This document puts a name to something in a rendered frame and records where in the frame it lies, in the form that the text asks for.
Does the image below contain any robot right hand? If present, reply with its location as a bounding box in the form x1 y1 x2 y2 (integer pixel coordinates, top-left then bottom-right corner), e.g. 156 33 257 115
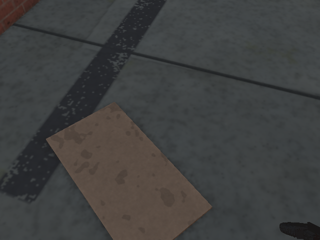
279 222 320 240

